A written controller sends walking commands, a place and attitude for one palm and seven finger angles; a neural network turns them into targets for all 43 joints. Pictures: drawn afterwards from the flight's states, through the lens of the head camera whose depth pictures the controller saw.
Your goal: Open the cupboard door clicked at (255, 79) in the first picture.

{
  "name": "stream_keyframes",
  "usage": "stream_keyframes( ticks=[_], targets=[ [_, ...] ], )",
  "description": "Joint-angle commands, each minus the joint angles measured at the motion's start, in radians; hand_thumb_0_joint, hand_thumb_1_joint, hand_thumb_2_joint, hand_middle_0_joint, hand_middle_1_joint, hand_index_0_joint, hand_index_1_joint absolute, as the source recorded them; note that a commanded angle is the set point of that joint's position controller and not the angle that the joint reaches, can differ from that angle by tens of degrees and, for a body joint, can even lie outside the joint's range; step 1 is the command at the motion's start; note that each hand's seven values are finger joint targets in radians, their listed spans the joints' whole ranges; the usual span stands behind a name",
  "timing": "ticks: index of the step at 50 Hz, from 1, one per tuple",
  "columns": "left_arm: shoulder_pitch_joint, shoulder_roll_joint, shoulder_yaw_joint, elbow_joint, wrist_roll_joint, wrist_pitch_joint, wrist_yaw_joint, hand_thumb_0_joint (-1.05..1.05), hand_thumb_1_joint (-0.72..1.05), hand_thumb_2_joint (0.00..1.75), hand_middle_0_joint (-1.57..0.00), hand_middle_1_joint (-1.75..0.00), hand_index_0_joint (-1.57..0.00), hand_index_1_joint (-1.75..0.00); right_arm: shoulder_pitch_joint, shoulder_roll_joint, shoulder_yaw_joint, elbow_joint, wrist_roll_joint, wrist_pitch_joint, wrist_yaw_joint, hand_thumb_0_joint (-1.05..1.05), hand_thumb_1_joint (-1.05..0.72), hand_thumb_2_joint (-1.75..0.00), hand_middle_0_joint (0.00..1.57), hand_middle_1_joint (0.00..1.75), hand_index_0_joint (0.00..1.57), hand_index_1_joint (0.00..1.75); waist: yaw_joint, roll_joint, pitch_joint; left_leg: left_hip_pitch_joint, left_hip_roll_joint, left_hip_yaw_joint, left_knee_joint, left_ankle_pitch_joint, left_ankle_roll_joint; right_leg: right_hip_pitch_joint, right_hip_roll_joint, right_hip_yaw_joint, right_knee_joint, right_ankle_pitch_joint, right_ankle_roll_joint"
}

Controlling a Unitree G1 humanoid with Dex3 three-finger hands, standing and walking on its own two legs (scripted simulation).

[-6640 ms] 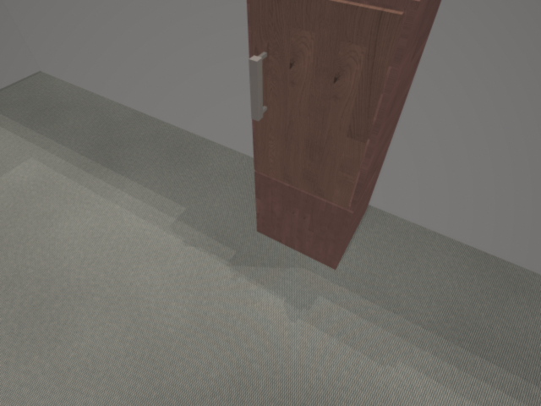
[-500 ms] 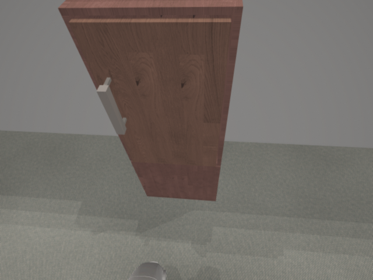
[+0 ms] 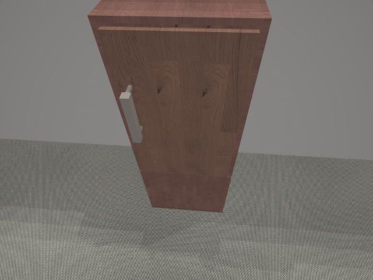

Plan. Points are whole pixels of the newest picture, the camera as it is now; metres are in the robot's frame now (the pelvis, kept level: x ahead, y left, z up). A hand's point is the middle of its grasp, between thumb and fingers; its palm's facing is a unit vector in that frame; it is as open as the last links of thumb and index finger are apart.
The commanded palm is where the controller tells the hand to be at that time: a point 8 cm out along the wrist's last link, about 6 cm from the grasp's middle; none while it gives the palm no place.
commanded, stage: come to a stop and stand still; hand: left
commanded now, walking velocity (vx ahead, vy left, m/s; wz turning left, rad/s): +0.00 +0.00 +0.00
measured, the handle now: (133, 115) +0.54 +0.18 +0.02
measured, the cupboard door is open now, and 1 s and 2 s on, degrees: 0 0 0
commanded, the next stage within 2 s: look again from close up in 1.02 s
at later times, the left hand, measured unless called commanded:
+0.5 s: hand out of the picture +0.02 +0.21 -0.16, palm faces -0.02 -0.97 -0.22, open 7.3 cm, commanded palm none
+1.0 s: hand out of the picture +0.04 +0.21 -0.17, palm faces -0.02 -0.98 -0.20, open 7.3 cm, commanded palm none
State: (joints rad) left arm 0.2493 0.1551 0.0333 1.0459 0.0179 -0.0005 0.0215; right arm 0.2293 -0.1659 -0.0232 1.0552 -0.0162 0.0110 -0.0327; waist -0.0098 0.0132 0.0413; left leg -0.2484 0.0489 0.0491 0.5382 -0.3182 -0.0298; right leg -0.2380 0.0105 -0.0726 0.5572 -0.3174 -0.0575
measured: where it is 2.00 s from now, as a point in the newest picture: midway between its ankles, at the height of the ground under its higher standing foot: outside the picture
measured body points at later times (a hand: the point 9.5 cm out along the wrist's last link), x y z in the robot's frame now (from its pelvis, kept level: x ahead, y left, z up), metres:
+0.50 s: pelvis +0.00 +0.03 +0.01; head +0.00 +0.02 +0.46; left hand +0.03 +0.26 -0.14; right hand +0.00 -0.20 -0.16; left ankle -0.02 +0.12 -0.73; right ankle -0.01 -0.07 -0.73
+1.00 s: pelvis +0.02 +0.04 +0.01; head +0.03 +0.04 +0.46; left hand +0.04 +0.27 -0.15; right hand +0.03 -0.19 -0.15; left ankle -0.02 +0.12 -0.73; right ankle -0.01 -0.07 -0.73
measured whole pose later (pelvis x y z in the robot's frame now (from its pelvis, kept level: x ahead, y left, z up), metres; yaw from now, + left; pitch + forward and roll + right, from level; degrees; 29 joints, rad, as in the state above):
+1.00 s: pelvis +0.02 +0.04 +0.01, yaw -2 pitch +0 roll +0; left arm 0.25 0.17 -0.01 1.09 0.01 -0.01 0.03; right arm 0.23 -0.17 0.02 1.12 -0.01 -0.04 -0.04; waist 0.01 -0.01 0.03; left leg -0.14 -0.03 0.06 0.44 -0.30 0.04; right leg -0.18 -0.01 -0.03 0.47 -0.30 -0.01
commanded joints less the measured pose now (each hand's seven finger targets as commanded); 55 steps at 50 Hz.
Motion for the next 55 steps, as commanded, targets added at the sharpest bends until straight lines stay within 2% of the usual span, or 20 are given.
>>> stream_keyframes(
  ticks=[1,2,3,4,5,6,7,8,9,11,13,16,17,24,30,34,46,48,51,55],
  targets=[
    [0.149,0.135,0.016,-0.005,0.02,-0.035,0.054,0.0,0.9,0.9,-0.2,-0.3,-0.2,-0.3,-0.043,-0.121,-0.029,-0.07,0.002,-0.012,0.005,0.0,-0.9,-0.9,0.2,0.3,0.2,0.3,0.034,-0.037,-0.021,-0.084,-0.02,0.019,0.234,-0.071,-0.001,0.079,-0.243,0.35,-0.186,0.862,-0.036],
    [0.104,0.18,0.011,-0.061,0.006,-0.047,0.048,0.0,0.9,0.9,-0.2,-0.3,-0.2,-0.3,-0.007,-0.047,-0.01,-0.1,0.005,-0.015,0.015,0.0,-0.9,-0.9,0.2,0.3,0.2,0.3,0.005,-0.053,-0.093,-0.129,0.013,-0.038,0.25,-0.112,0.032,0.149,-0.256,0.282,-0.157,0.802,-0.065],
    [0.087,0.163,0.013,-0.067,0.007,-0.056,0.044,0.0,0.9,0.9,-0.2,-0.3,-0.2,-0.3,-0.015,-0.032,-0.004,-0.108,0.007,-0.018,0.022,0.0,-0.9,-0.9,0.2,0.3,0.2,0.3,0.013,-0.015,-0.124,-0.111,0.001,-0.022,0.204,-0.105,0.033,0.184,-0.245,0.249,-0.144,0.806,-0.084],
    [0.085,0.164,0.008,-0.073,0.009,-0.057,0.041,0.0,0.9,0.9,-0.2,-0.3,-0.2,-0.3,0.002,-0.032,-0.004,-0.113,0.009,-0.02,0.02,0.0,-0.9,-0.9,0.2,0.3,0.2,0.3,0.004,-0.065,-0.107,-0.096,-0.01,-0.015,0.156,-0.099,0.033,0.17,-0.23,0.228,-0.134,0.776,-0.094],
    [0.08,0.146,0.002,-0.072,0.008,-0.055,0.041,0.0,0.9,0.9,-0.2,-0.3,-0.2,-0.3,0.032,-0.036,-0.002,-0.106,0.008,-0.023,0.015,0.0,-0.9,-0.9,0.2,0.3,0.2,0.3,-0.006,-0.102,-0.107,-0.052,-0.019,-0.013,0.087,-0.07,0.035,0.15,-0.21,0.207,-0.128,0.744,-0.089],
    [0.062,0.141,-0.001,-0.073,0.003,-0.05,0.04,0.0,0.9,0.9,-0.2,-0.3,-0.2,-0.3,0.079,-0.04,-0.002,-0.091,0.008,-0.026,0.011,0.0,-0.9,-0.9,0.2,0.3,0.2,0.3,-0.024,-0.113,-0.114,0.01,-0.02,-0.02,-0.008,-0.004,0.036,0.123,-0.189,0.185,-0.115,0.637,-0.072],
    [0.057,0.127,-0.009,-0.071,-0.003,-0.046,0.038,0.0,0.9,0.9,-0.2,-0.3,-0.2,-0.3,0.098,-0.052,0.0,-0.079,0.007,-0.028,0.01,0.0,-0.9,-0.9,0.2,0.3,0.2,0.3,-0.027,-0.091,-0.086,0.055,-0.007,-0.042,-0.08,0.071,0.042,0.076,-0.163,0.178,-0.108,0.504,-0.043],
    [0.059,0.107,-0.013,-0.064,-0.006,-0.044,0.036,0.0,0.9,0.9,-0.2,-0.3,-0.2,-0.3,0.111,-0.06,-0.001,-0.067,0.003,-0.035,0.01,0.0,-0.9,-0.9,0.2,0.3,0.2,0.3,-0.02,-0.029,-0.054,0.067,0.037,-0.071,-0.104,0.18,0.057,0.041,-0.129,0.147,-0.104,0.403,-0.015],
    [0.071,0.096,-0.013,-0.068,-0.009,-0.04,0.034,0.0,0.9,0.9,-0.2,-0.3,-0.2,-0.3,0.103,-0.081,0.001,-0.074,-0.001,-0.034,0.008,0.0,-0.9,-0.9,0.2,0.3,0.2,0.3,-0.005,-0.016,-0.034,0.046,0.068,-0.094,-0.101,0.214,0.071,0.02,-0.11,0.149,-0.128,0.296,0.002],
    [0.053,0.103,-0.016,-0.062,-0.006,-0.031,0.029,0.0,0.9,0.9,-0.2,-0.3,-0.2,-0.3,0.077,-0.081,0.009,-0.073,-0.003,-0.033,0.006,0.0,-0.9,-0.9,0.2,0.3,0.2,0.3,-0.002,0.055,0.02,0.004,0.066,-0.117,-0.131,0.163,0.075,0.005,-0.093,0.147,-0.139,0.162,0.002],
    [0.055,0.108,-0.018,-0.056,-0.005,-0.028,0.024,0.0,0.9,0.9,-0.2,-0.3,-0.2,-0.3,0.071,-0.079,0.014,-0.069,-0.003,-0.035,0.007,0.0,-0.9,-0.9,0.2,0.3,0.2,0.3,0.007,0.049,0.053,-0.035,0.063,-0.125,-0.171,0.11,0.079,0.019,-0.086,0.142,-0.159,0.102,0.004],
    [0.06,0.114,-0.023,-0.05,-0.006,-0.028,0.019,0.0,0.9,0.9,-0.2,-0.3,-0.2,-0.3,0.076,-0.095,0.018,-0.064,-0.003,-0.035,0.008,0.0,-0.9,-0.9,0.2,0.3,0.2,0.3,0.007,-0.024,0.049,-0.025,0.048,-0.118,-0.183,0.048,0.077,0.012,-0.09,0.162,-0.185,0.027,0.003],
    [0.06,0.115,-0.024,-0.051,-0.007,-0.028,0.017,0.0,0.9,0.9,-0.2,-0.3,-0.2,-0.3,0.079,-0.101,0.02,-0.06,-0.004,-0.036,0.009,0.0,-0.9,-0.9,0.2,0.3,0.2,0.3,0.006,-0.024,0.039,-0.015,0.044,-0.116,-0.187,0.042,0.076,0.01,-0.091,0.169,-0.191,0.015,0.002],
    [0.055,0.123,-0.026,-0.042,-0.007,-0.027,0.015,0.0,0.9,0.9,-0.2,-0.3,-0.2,-0.3,0.091,-0.111,0.028,-0.027,0.0,-0.046,0.007,0.0,-0.9,-0.9,0.2,0.3,0.2,0.3,0.011,-0.014,0.026,-0.013,0.052,-0.121,-0.198,0.092,0.081,0.042,-0.092,0.147,-0.163,0.088,0.006],
    [0.063,0.126,-0.027,-0.019,-0.008,-0.029,0.016,0.0,0.9,0.9,-0.2,-0.3,-0.2,-0.3,0.095,-0.111,0.029,0.003,0.003,-0.055,0.002,0.0,-0.9,-0.9,0.2,0.3,0.2,0.3,0.015,-0.012,-0.017,0.029,0.055,-0.112,-0.175,0.209,0.084,0.078,-0.102,0.14,-0.133,0.206,0.007],
    [0.063,0.129,-0.026,-0.005,-0.008,-0.031,0.018,0.0,0.9,0.9,-0.2,-0.3,-0.2,-0.3,0.091,-0.111,0.027,0.019,0.005,-0.056,-0.001,0.0,-0.9,-0.9,0.2,0.3,0.2,0.3,0.014,-0.023,-0.014,0.046,0.054,-0.105,-0.162,0.259,0.082,0.082,-0.11,0.14,-0.129,0.267,0.007],
    [0.048,0.136,-0.023,0.011,-0.007,-0.026,0.019,0.0,0.9,0.9,-0.2,-0.3,-0.2,-0.3,0.063,-0.125,0.02,0.036,0.004,-0.057,-0.008,0.0,-0.9,-0.9,0.2,0.3,0.2,0.3,0.014,-0.001,-0.023,0.093,0.062,-0.103,-0.166,0.337,0.084,0.081,-0.112,0.134,-0.125,0.301,0.011],
    [0.044,0.138,-0.022,0.011,-0.005,-0.027,0.019,0.0,0.9,0.9,-0.2,-0.3,-0.2,-0.3,0.058,-0.122,0.019,0.037,0.005,-0.057,-0.008,0.0,-0.9,-0.9,0.2,0.3,0.2,0.3,0.013,-0.023,-0.013,0.09,0.062,-0.103,-0.165,0.345,0.086,0.084,-0.113,0.132,-0.129,0.318,0.012],
    [0.036,0.149,-0.019,0.007,-0.006,-0.028,0.019,0.0,0.9,0.9,-0.2,-0.3,-0.2,-0.3,0.047,-0.137,0.016,0.035,0.004,-0.057,-0.009,0.0,-0.9,-0.9,0.2,0.3,0.2,0.3,0.013,-0.012,-0.038,0.108,0.063,-0.104,-0.162,0.37,0.084,0.096,-0.116,0.136,-0.124,0.339,0.01],
    [0.026,0.156,-0.017,0.005,-0.005,-0.026,0.018,0.0,0.9,0.9,-0.2,-0.3,-0.2,-0.3,0.031,-0.144,0.015,0.034,0.004,-0.056,-0.009,0.0,-0.9,-0.9,0.2,0.3,0.2,0.3,0.015,-0.022,-0.025,0.106,0.064,-0.107,-0.169,0.367,0.084,0.094,-0.119,0.132,-0.13,0.334,0.012]
  ],
)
